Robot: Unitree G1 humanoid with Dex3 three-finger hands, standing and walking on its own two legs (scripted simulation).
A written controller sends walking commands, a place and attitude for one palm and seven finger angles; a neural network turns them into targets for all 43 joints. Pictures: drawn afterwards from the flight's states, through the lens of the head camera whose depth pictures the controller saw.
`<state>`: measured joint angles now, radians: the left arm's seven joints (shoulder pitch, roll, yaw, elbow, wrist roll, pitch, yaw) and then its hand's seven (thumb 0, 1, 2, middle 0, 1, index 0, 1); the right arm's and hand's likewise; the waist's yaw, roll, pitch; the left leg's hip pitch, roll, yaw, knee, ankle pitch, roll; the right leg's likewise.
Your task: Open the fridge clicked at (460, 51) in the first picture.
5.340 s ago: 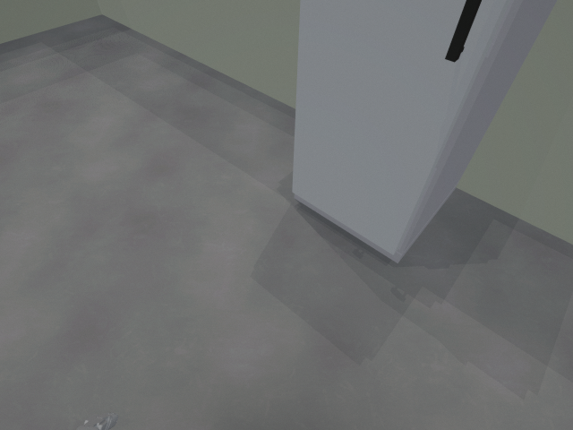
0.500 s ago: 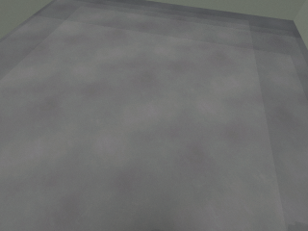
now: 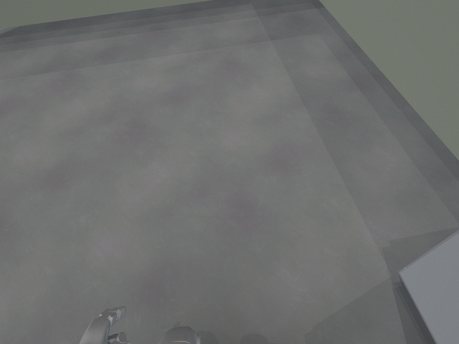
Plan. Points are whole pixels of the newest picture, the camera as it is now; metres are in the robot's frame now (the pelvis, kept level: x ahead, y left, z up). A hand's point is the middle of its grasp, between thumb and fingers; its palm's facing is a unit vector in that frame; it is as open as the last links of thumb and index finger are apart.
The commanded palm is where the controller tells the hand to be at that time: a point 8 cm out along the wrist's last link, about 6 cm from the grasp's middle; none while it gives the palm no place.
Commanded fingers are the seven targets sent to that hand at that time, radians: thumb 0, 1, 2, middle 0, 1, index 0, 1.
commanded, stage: turn to face it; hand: right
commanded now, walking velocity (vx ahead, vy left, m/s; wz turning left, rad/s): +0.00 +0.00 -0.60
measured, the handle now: out of the picture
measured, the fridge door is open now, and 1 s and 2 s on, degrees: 0 0 0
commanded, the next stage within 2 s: none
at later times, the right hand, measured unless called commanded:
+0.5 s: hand out of the picture +0.07 -0.17 -0.13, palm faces +0.29 +0.92 -0.28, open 7.3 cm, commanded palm none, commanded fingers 0.00 -0.90 -0.90 0.20 0.30 0.20 0.30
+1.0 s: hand out of the picture -0.12 -0.22 -0.16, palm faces +0.62 +0.74 -0.27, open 7.4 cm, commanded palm none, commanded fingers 0.00 -0.90 -0.90 0.20 0.30 0.20 0.30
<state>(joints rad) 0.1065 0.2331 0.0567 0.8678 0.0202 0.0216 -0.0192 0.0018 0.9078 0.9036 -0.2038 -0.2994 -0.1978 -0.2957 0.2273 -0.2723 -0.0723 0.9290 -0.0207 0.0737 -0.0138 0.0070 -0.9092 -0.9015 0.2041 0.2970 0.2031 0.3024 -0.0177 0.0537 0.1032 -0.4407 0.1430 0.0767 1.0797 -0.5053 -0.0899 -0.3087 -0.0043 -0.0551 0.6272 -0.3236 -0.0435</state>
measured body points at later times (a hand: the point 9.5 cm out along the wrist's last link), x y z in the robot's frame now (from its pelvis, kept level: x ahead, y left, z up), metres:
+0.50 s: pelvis +0.00 +0.05 +0.01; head +0.04 +0.07 +0.46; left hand +0.12 +0.30 -0.15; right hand +0.05 -0.22 -0.10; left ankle +0.03 +0.15 -0.73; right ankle -0.04 -0.08 -0.65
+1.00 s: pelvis -0.03 +0.00 +0.01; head -0.01 -0.04 +0.46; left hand +0.23 +0.14 -0.11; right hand -0.15 -0.25 -0.14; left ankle +0.06 +0.15 -0.64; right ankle -0.06 -0.08 -0.73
